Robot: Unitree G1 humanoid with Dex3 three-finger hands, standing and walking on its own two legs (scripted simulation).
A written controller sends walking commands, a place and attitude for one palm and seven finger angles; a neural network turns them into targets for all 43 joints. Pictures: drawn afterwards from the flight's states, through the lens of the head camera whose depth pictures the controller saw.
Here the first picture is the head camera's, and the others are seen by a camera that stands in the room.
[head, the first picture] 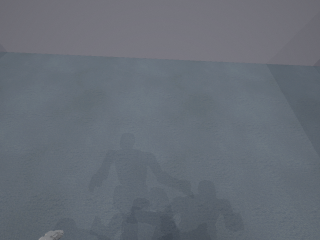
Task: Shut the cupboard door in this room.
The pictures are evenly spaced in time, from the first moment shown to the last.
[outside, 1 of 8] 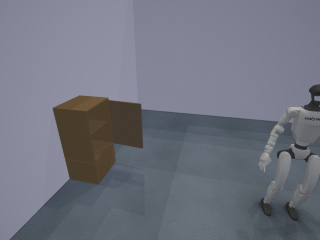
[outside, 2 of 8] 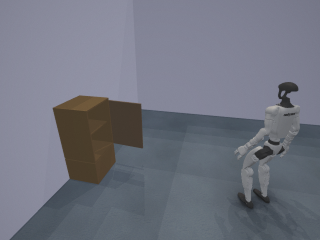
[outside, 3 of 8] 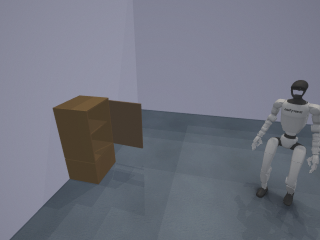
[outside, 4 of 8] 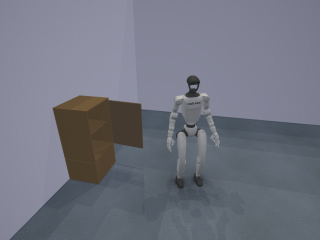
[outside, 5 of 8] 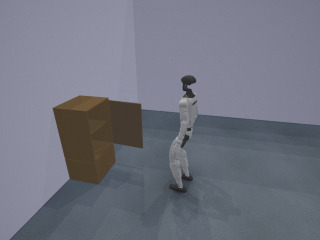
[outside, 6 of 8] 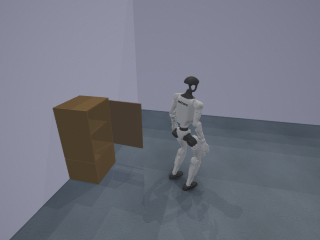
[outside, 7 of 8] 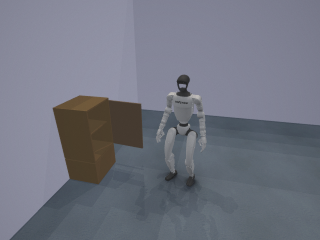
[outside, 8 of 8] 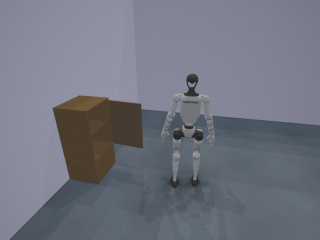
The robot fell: no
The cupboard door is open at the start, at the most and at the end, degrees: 86 86 86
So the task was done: no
